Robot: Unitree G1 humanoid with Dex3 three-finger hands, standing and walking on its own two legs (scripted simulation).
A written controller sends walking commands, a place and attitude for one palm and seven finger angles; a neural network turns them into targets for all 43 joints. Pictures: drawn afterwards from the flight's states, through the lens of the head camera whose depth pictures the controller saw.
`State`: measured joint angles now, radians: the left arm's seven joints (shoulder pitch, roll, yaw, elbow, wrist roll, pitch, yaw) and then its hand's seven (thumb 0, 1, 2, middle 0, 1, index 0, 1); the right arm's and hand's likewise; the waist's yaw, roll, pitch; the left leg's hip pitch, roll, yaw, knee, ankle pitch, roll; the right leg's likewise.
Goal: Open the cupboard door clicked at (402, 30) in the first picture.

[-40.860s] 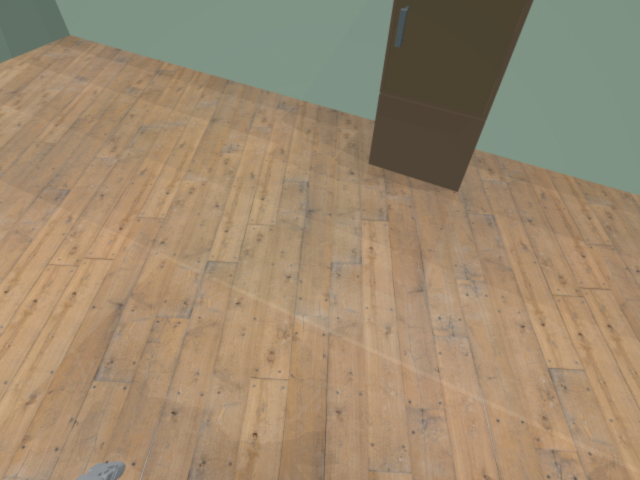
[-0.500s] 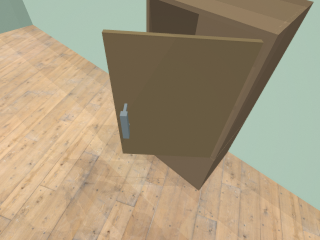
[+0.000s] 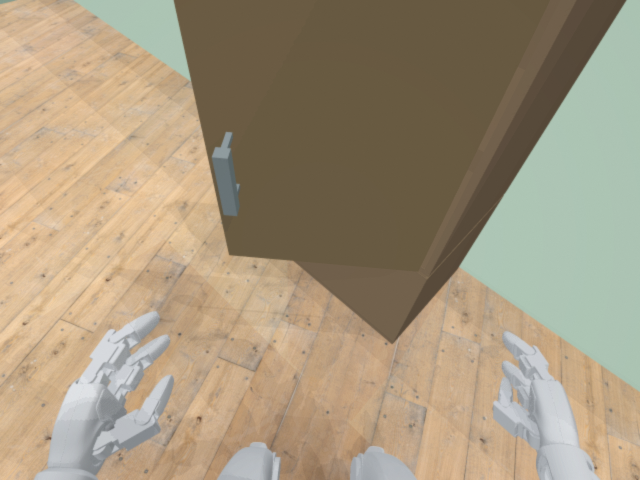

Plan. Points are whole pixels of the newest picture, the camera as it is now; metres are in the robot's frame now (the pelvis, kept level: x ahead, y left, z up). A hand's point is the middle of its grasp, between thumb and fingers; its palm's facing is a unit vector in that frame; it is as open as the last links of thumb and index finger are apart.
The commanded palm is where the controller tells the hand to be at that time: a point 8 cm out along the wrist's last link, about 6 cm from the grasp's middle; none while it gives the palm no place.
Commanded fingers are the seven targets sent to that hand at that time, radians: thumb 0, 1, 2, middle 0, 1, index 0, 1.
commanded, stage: raise the hand with hooked fingers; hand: left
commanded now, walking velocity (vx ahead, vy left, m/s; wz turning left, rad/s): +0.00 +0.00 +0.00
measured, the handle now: (229, 174) +0.56 +0.19 +0.02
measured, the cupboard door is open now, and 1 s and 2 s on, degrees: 40 40 40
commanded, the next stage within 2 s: move the hooked fingers beside the handle in 1.68 s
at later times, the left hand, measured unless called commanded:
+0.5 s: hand (118, 365) +0.23 +0.24 +0.03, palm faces +0.02 -1.00 -0.05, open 11.5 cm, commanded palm +0.20 +0.30 +0.04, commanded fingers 0.00 -0.20 0.43 -0.28 -1.00 -0.28 -1.00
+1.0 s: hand (78, 334) +0.26 +0.30 +0.04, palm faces +0.03 -1.00 -0.06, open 13.8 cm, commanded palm +0.24 +0.35 +0.04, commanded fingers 0.00 -0.50 0.30 -0.30 -1.20 -0.30 -1.20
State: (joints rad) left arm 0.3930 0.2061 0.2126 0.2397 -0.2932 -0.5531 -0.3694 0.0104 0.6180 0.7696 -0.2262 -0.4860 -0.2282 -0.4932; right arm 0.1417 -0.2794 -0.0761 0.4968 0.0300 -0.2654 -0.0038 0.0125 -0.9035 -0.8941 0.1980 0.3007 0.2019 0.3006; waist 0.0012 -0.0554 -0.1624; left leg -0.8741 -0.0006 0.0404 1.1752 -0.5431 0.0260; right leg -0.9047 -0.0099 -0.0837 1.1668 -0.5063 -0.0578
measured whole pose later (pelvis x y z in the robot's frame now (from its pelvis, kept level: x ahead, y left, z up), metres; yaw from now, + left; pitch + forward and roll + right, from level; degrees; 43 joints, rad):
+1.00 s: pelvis +0.00 +0.03 +0.00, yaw +1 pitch +17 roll -4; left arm 0.10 0.37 0.37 0.30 -0.36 -0.39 -0.47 -0.01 -0.47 0.31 -0.30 -1.18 -0.30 -1.18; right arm 0.23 -0.26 0.04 0.52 0.03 -0.23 -0.05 0.01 -0.90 -0.89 0.20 0.30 0.21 0.30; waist 0.00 0.02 -0.14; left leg -0.96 -0.01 0.00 1.19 -0.54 0.07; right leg -0.94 -0.02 -0.12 1.11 -0.47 -0.01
